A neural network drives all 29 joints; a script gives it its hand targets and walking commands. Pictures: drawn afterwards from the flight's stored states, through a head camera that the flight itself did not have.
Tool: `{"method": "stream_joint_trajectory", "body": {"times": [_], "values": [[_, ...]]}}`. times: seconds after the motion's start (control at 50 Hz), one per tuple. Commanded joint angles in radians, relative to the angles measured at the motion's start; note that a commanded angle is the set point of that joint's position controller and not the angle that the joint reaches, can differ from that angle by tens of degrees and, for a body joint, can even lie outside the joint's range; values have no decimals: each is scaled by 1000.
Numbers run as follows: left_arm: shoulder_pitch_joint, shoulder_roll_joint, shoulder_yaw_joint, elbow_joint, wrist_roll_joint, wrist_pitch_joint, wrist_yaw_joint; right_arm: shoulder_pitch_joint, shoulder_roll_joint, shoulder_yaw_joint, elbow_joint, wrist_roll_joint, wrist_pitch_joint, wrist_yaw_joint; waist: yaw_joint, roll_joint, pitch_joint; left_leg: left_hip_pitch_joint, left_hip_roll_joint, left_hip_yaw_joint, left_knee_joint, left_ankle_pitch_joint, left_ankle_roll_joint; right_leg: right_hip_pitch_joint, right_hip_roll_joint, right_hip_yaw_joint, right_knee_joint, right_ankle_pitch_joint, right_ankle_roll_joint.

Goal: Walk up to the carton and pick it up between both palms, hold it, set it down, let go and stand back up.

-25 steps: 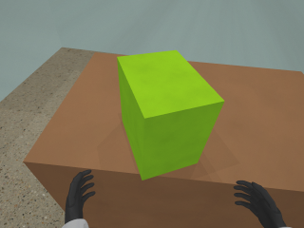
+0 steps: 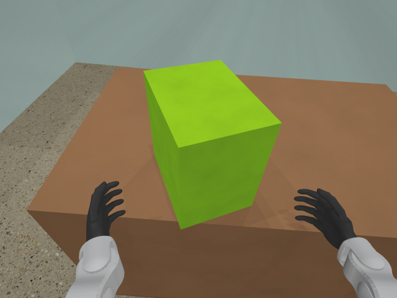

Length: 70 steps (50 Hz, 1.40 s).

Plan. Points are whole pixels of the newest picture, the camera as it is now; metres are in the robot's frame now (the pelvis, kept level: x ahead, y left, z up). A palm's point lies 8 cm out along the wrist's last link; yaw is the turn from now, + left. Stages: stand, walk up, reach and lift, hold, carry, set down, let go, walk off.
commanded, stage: reach and lift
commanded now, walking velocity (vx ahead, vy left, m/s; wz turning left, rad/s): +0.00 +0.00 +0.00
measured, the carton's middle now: (201, 142) +0.46 +0.03 +0.08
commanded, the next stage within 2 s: none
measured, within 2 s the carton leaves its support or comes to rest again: neither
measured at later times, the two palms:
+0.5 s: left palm (88, 196) +0.26 +0.21 +0.13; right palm (323, 185) +0.34 -0.21 +0.11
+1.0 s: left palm (87, 164) +0.29 +0.22 +0.16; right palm (308, 145) +0.40 -0.18 +0.15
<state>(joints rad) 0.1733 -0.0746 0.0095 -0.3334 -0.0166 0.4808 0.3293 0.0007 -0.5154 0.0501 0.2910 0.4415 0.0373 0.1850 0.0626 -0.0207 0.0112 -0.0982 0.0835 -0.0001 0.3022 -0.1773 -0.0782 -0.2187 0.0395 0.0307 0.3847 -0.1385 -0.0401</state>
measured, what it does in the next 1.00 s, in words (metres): stands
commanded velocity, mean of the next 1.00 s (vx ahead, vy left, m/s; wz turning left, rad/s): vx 0.00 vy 0.00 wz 0.00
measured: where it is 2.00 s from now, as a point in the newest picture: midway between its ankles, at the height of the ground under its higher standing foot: outside the picture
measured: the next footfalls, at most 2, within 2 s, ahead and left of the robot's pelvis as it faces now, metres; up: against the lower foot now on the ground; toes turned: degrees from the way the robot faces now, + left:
none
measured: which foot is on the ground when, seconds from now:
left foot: down 0.00-1.00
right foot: down 0.00-1.00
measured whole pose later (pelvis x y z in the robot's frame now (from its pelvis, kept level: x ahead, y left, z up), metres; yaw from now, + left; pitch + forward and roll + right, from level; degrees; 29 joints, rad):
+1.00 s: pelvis +0.00 +0.00 +0.00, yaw +1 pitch +2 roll +0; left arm -0.39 0.04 0.17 -0.26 -0.10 0.92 0.31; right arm -0.60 -0.56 0.13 0.43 0.50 0.38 0.09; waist 0.11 0.01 -0.02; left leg -0.19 0.09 -0.03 0.32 -0.17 -0.09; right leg -0.27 0.05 0.02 0.35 -0.10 -0.04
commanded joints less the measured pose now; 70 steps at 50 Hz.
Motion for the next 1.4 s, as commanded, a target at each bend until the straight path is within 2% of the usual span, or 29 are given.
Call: {"method": "stream_joint_trajectory", "body": {"times": [0.0,0.1,0.14,0.22,0.26,0.32,0.36,0.46,0.58,0.6,0.62,0.64,0.68,0.72,0.78,0.82,0.88,0.94,0.96,1.02,1.06,1.08,1.1,1.12,1.14,1.2,1.22,1.32,1.38], "values": [[-208,24,9,-187,6,10,-11,-291,-190,-86,-187,18,-19,-14,17,-94,-189,-12,-93,49,-24,86,66,123,-6,38,-111,-23,-28],[-221,37,18,-277,-1,71,-14,-313,-219,-96,-215,30,17,-40,0,-51,-260,33,-100,43,-7,182,51,141,5,22,-107,84,-20],[-239,34,17,-305,-12,97,-14,-346,-222,-104,-229,31,35,-41,-13,-62,-250,39,-99,35,-10,171,50,136,12,18,-104,79,-16],[-264,42,30,-293,-19,151,-20,-384,-230,-114,-244,16,79,-59,-9,-78,-263,34,-94,29,-10,181,52,149,20,7,-109,87,-23],[-293,62,50,-314,-14,179,-15,-413,-245,-117,-217,21,102,-55,-8,-51,-279,65,-95,33,-10,198,48,140,26,-1,-102,102,-28],[-369,69,68,-313,-13,209,-15,-493,-221,-87,-243,27,116,-61,22,-67,-296,42,-94,30,0,210,44,164,24,5,-104,98,-31],[-383,86,80,-344,-22,239,-17,-534,-253,-94,-255,37,128,-72,14,-73,-332,42,-97,38,2,221,44,191,31,7,-94,136,-21],[-517,96,88,-307,-25,301,-20,-634,-246,-89,-188,39,177,-80,8,-45,-315,31,-96,29,-3,195,35,172,35,7,-101,97,-21],[-545,90,99,-251,-31,361,-19,-706,-279,-58,-108,75,224,-80,14,-16,-330,15,-91,19,-2,242,26,203,43,-10,-95,148,-24],[-579,101,107,-259,-33,356,-23,-727,-278,-79,-117,59,223,-82,4,-26,-326,6,-93,29,-10,206,26,200,37,-1,-100,115,-25],[-638,121,128,-234,-27,357,-19,-787,-256,-57,-133,61,225,-85,32,-40,-342,-13,-94,31,-4,195,29,198,33,3,-95,108,-20],[-642,122,113,-256,-48,358,-18,-784,-273,-70,-128,53,230,-84,17,-51,-361,-19,-96,31,-11,171,32,210,35,0,-93,99,-17],[-691,141,136,-200,-46,363,-21,-827,-253,-64,-99,52,239,-87,26,-62,-356,-44,-95,32,-10,151,38,212,25,15,-92,85,-15],[-764,149,141,-191,-44,371,-15,-910,-253,-51,-100,70,254,-85,48,-42,-352,-69,-99,40,-23,95,39,213,15,33,-94,30,-9],[-769,163,151,-174,-57,382,-16,-909,-248,-48,-83,60,261,-88,43,-62,-400,-92,-100,37,-4,131,40,246,18,19,-80,77,4],[-771,157,136,-158,-62,384,-20,-920,-258,-56,-61,58,266,-93,33,-39,-414,-72,-95,31,-9,155,31,253,22,16,-77,101,-5],[-916,202,156,-101,-71,390,-22,-1049,-255,-50,-52,51,283,-100,50,-48,-416,-114,-97,44,-18,79,40,240,7,34,-84,21,5],[-899,196,164,-76,-87,400,-22,-1063,-244,-25,-48,54,296,-100,57,-81,-460,-137,-96,37,1,141,44,283,13,20,-61,108,15],[-892,200,172,-75,-75,400,-21,-1053,-249,-20,-25,62,299,-100,71,-64,-475,-113,-94,30,4,173,40,277,17,14,-55,138,15],[-872,211,174,-121,-83,416,-25,-1040,-274,-21,-33,71,299,-110,55,-65,-518,-80,-93,28,17,260,31,323,21,10,-41,253,22],[-956,221,170,-91,-89,422,-32,-1117,-297,-41,-22,73,309,-117,39,-62,-513,-88,-90,28,16,222,27,313,23,13,-48,210,20],[-973,234,182,-105,-88,422,-26,-1137,-286,-23,-22,75,311,-112,66,-53,-518,-80,-96,34,15,210,24,295,26,13,-48,183,14],[-1019,244,182,-92,-103,425,-22,-1189,-286,-22,-29,85,316,-110,75,-51,-530,-95,-95,36,15,205,26,288,27,6,-45,168,13],[-1009,233,169,-93,-99,431,-19,-1176,-272,-28,14,77,321,-107,61,-31,-535,-102,-96,30,17,206,25,289,27,7,-47,170,10],[-1011,241,188,-82,-94,429,-18,-1191,-284,-27,10,69,324,-105,81,-56,-530,-107,-90,25,15,206,28,292,29,10,-47,161,12],[-1066,262,193,-39,-98,439,-22,-1249,-271,12,56,99,337,-106,95,-39,-520,-127,-91,31,20,233,25,307,19,20,-41,205,15],[-1074,254,178,-38,-109,435,-21,-1248,-276,10,54,101,333,-106,80,-20,-557,-123,-95,30,24,251,20,313,20,8,-32,228,15],[-1082,253,176,19,-110,437,-32,-1267,-288,19,112,97,338,-103,76,-36,-569,-104,-91,21,38,324,11,320,28,-1,-33,309,15],[-1208,286,190,33,-124,424,-29,-1384,-295,11,141,98,349,-96,93,-34,-599,-126,-91,30,29,249,16,303,20,3,-35,218,16]]}}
